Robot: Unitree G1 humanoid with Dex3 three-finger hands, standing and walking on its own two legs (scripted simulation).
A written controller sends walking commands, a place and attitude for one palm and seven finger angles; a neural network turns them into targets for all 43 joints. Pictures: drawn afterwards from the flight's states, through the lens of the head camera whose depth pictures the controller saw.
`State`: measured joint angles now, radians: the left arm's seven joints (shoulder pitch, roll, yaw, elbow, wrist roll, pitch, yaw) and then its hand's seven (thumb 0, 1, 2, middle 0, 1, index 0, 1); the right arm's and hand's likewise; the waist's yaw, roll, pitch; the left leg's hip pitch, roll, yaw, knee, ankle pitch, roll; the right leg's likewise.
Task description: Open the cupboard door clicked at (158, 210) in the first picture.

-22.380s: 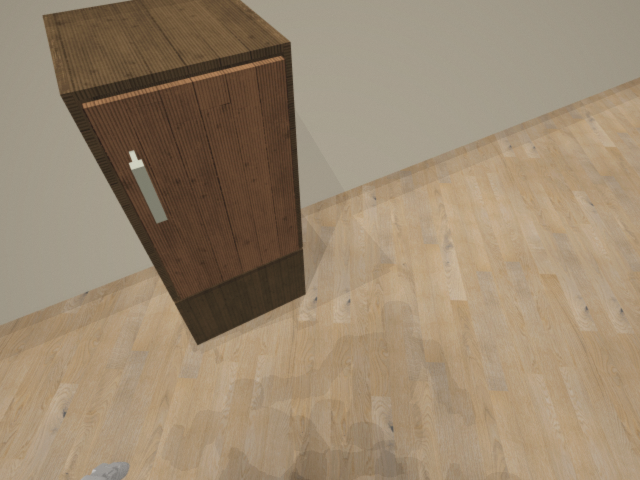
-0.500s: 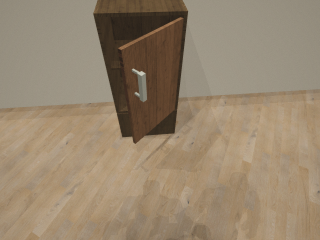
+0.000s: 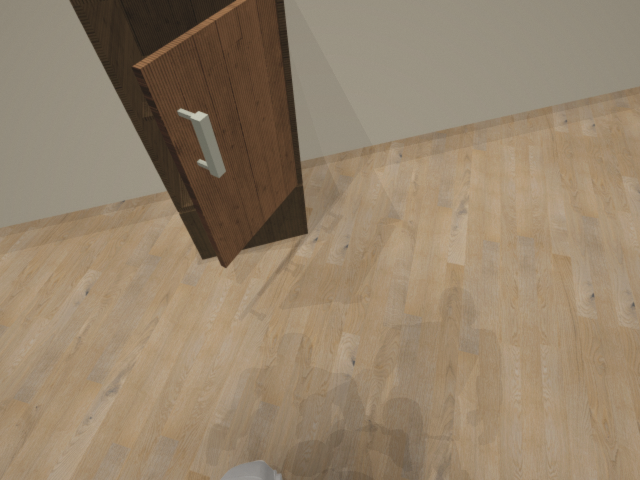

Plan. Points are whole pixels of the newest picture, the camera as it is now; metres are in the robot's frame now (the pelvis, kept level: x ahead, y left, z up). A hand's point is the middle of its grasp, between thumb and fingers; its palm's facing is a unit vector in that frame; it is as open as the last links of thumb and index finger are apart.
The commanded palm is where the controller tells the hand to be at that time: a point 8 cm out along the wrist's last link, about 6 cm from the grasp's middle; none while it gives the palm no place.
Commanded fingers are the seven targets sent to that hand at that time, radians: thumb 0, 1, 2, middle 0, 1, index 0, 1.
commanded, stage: walk to a spot facing it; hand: left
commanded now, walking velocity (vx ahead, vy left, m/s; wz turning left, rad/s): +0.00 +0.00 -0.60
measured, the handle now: (201, 143) +0.68 +0.29 -0.02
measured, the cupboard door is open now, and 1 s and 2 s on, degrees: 43 43 43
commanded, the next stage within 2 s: none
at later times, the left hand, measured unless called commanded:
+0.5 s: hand out of the picture +0.12 +0.22 -0.16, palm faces -0.20 -0.95 -0.25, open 7.4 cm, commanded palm none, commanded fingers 0.00 0.90 0.90 -0.20 -0.30 -0.20 -0.30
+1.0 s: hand (262, 410) +0.23 +0.12 -0.16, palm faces -0.58 -0.80 -0.17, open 7.4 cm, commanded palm none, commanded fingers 0.00 0.90 0.90 -0.20 -0.30 -0.20 -0.30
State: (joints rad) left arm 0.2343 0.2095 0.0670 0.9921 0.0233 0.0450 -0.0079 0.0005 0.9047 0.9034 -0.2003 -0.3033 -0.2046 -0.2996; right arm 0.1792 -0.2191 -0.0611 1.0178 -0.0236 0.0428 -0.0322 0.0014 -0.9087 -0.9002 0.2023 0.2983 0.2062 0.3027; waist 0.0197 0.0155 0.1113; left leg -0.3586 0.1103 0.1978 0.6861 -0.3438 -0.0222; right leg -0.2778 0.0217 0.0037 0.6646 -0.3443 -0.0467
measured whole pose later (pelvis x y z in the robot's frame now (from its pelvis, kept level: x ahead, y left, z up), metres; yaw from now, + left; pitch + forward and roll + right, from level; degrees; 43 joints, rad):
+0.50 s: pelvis +0.00 +0.02 +0.01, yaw -16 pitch +2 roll +0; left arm 0.19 0.27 0.10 0.92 0.02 0.05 -0.01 0.00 0.90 0.90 -0.20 -0.30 -0.20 -0.30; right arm 0.11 -0.19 -0.03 0.87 -0.03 0.00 -0.04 0.00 -0.91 -0.90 0.20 0.30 0.21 0.30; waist 0.04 -0.04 0.10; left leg -0.29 0.06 -0.03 0.55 -0.29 -0.04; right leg -0.45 0.07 0.09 0.95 -0.51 0.03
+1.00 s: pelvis +0.05 +0.00 +0.01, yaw -35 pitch +1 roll -1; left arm 0.21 0.25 0.07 0.94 0.03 0.04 -0.05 0.01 0.90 0.90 -0.20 -0.30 -0.20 -0.30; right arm 0.32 -0.23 -0.03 0.91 -0.04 -0.06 -0.02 0.00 -0.91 -0.90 0.20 0.30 0.20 0.30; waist -0.03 -0.03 0.05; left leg -0.27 0.10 0.12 0.56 -0.30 -0.01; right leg -0.48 0.01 0.01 1.02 -0.43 -0.01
